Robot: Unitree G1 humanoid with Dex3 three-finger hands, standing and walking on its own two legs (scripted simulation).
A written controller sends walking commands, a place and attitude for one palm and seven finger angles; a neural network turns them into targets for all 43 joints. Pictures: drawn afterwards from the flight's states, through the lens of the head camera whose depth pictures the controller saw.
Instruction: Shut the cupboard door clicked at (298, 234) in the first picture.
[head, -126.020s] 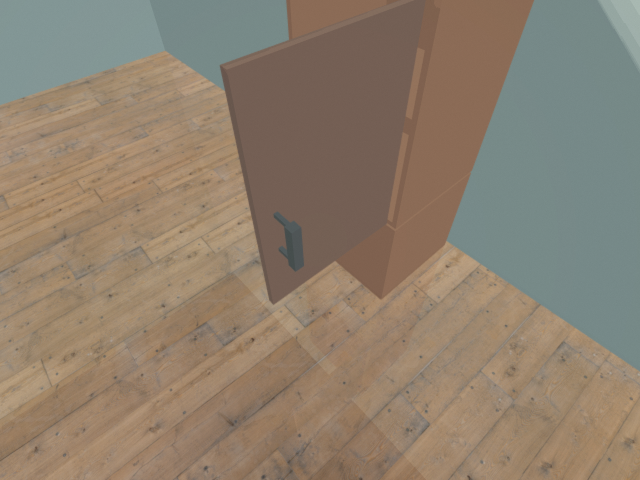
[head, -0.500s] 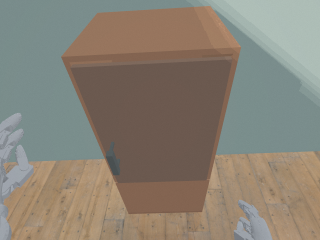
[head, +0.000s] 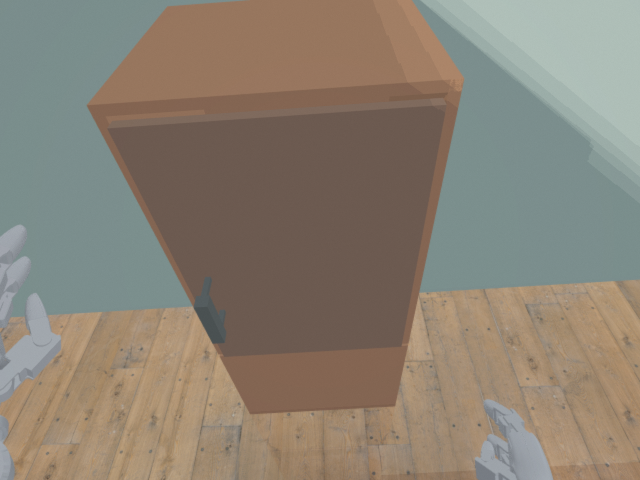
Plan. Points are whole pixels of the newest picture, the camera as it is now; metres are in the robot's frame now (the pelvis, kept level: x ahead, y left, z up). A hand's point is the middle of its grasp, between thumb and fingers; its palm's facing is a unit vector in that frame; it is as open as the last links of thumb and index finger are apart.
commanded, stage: step back with the hand held close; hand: left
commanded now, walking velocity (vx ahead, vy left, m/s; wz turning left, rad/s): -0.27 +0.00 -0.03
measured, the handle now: (213, 310) +0.42 +0.25 -0.11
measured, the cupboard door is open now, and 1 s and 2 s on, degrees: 0 0 0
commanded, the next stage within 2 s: stop stepping back and stand still in 1.10 s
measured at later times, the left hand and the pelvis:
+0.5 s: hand out of the picture +0.13 +0.29 +0.15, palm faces +0.40 -0.80 -0.45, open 7.5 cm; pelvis -0.07 +0.03 +0.00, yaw -1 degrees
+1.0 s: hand out of the picture +0.04 +0.34 +0.16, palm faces +0.53 -0.74 -0.42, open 7.5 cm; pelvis -0.15 +0.04 -0.01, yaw +4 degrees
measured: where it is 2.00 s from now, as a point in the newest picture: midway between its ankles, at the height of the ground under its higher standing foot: outside the picture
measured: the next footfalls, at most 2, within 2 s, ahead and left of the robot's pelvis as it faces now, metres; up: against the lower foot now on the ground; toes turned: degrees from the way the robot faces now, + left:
left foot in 0.88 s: -0.02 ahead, +0.14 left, +0.00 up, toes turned +4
right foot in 1.20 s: -0.33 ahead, -0.09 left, +0.00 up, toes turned -1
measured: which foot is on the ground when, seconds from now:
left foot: down 0.00-0.74, up 0.76-0.86, down 0.88-1.00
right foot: down 0.00-0.90, up 0.92-1.00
